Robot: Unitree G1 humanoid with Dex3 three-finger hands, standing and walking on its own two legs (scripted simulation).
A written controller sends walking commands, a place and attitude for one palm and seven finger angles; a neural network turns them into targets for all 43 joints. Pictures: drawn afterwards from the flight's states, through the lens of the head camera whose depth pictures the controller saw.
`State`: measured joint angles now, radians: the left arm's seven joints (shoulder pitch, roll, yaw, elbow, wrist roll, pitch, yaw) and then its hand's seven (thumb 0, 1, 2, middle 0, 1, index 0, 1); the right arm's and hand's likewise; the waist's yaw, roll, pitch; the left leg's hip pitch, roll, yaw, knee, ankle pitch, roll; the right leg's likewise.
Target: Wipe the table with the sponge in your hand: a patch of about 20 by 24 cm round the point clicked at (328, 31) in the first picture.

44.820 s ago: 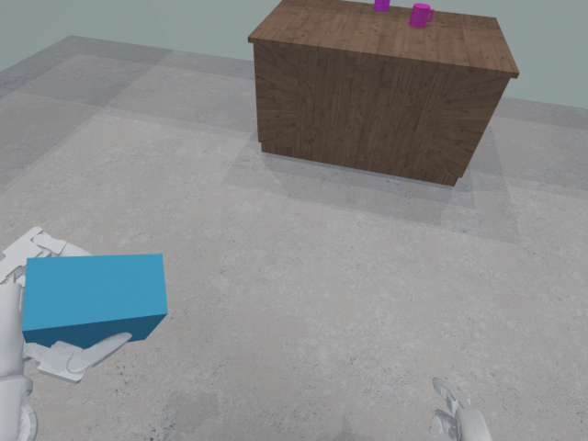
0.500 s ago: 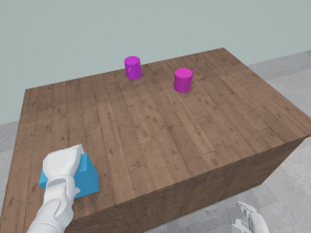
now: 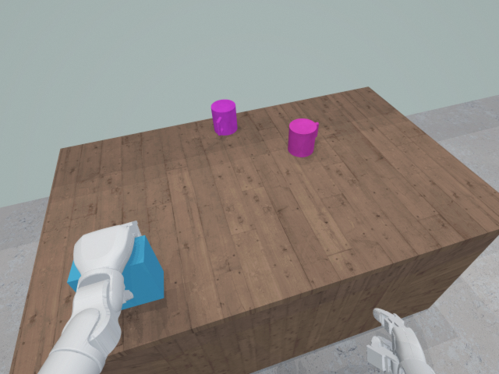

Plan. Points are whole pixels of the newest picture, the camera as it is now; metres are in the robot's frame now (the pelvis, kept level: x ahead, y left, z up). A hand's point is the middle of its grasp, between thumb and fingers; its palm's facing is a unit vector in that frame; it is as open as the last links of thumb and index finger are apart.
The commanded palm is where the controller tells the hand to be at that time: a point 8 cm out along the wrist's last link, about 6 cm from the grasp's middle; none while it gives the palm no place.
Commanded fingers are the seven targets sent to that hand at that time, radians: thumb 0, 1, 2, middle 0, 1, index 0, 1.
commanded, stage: lift the sponge slowly off the table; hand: left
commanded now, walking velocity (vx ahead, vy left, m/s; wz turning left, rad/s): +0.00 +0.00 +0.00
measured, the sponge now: (124, 281) +0.26 +0.28 -0.03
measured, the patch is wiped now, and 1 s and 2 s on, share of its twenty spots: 0.95 0.95 0.95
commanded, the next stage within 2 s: bring the sponge back beside the body in 0.88 s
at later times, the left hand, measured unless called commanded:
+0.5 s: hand (115, 256) +0.27 +0.27 +0.05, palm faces -0.02 -0.10 -0.99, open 10.2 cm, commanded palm +0.24 +0.27 +0.11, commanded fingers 0.00 0.10 1.30 -1.20 -1.60 -1.20 -1.60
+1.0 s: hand (107, 251) +0.27 +0.28 +0.06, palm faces -0.04 -0.11 -0.99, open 10.2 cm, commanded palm +0.25 +0.27 +0.13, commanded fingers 0.00 0.10 1.30 -1.20 -1.60 -1.20 -1.60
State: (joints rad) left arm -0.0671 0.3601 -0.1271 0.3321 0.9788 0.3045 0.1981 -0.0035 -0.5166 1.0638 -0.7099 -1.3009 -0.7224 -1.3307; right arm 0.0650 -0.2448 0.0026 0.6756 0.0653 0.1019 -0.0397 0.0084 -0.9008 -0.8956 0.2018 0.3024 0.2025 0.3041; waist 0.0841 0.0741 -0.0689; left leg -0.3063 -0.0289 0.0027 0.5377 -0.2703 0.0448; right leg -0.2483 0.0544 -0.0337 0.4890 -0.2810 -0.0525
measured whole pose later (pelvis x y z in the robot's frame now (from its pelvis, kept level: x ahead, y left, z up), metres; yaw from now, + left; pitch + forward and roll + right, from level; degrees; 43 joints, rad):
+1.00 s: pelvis +0.00 -0.01 +0.01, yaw +0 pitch -1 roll +0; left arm -0.07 0.42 -0.11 0.17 0.94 0.36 0.04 0.00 -0.52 1.06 -0.71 -1.30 -0.72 -1.33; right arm 0.02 -0.26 0.03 0.69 0.07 0.09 -0.05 0.01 -0.90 -0.90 0.20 0.30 0.20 0.30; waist 0.10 0.09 -0.03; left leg -0.18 -0.03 0.00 0.42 -0.22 0.04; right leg -0.12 0.06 -0.02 0.37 -0.23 -0.06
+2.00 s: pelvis -0.01 +0.00 +0.01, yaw -1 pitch -5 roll -1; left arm 0.21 0.49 -0.05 -0.26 0.89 0.41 -0.02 0.00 -0.51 1.06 -0.71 -1.30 -0.72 -1.33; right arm -0.03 -0.26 0.06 0.67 0.05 0.10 -0.03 0.01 -0.90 -0.90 0.20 0.30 0.20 0.30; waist 0.14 0.11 0.00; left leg -0.11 -0.03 0.01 0.40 -0.20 0.04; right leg -0.05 0.06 -0.02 0.35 -0.21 -0.06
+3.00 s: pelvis -0.02 +0.00 -0.01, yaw +0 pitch +2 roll -2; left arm 0.50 0.42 0.33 -0.58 -0.08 -0.09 0.09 -0.01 -0.52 1.06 -0.71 -1.30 -0.72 -1.33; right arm 0.25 -0.25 0.02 0.56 0.03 0.03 -0.07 0.01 -0.90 -0.90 0.20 0.30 0.20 0.30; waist -0.01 0.01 -0.02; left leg -0.37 -0.03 -0.03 0.62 -0.28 0.04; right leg -0.30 0.07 -0.04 0.54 -0.27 -0.05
